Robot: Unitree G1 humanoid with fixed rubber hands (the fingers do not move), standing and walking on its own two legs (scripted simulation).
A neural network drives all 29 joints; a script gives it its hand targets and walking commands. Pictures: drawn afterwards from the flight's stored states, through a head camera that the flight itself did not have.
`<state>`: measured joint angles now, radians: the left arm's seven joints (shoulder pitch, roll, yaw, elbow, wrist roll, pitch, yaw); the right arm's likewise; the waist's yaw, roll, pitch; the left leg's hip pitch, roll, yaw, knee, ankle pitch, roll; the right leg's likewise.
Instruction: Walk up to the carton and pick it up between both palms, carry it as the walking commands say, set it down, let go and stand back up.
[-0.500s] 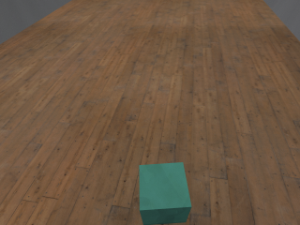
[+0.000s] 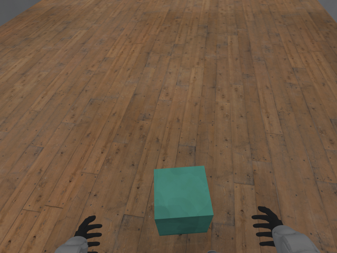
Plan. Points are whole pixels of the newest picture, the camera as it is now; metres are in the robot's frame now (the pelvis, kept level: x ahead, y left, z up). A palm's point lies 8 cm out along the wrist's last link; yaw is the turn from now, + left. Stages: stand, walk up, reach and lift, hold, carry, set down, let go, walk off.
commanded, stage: reach and lift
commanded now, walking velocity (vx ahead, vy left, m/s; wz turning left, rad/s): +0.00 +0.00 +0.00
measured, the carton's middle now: (181, 201) +0.47 -0.02 -0.59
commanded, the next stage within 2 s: none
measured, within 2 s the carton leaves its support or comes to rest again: neither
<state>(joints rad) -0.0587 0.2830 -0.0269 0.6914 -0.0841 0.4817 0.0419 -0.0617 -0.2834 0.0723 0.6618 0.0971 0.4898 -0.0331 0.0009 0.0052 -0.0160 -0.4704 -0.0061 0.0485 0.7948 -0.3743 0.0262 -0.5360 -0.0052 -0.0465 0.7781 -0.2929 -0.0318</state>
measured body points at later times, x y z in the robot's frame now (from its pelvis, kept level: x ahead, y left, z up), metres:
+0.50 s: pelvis +0.00 +0.00 -0.04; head +0.11 +0.00 +0.40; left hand +0.21 +0.22 -0.14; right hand +0.22 -0.24 -0.14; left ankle +0.01 +0.10 -0.71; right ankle +0.06 -0.10 -0.71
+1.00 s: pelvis -0.05 -0.01 -0.07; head +0.17 -0.02 +0.32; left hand +0.35 +0.20 -0.16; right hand +0.37 -0.24 -0.17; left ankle +0.01 +0.10 -0.71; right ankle +0.06 -0.10 -0.71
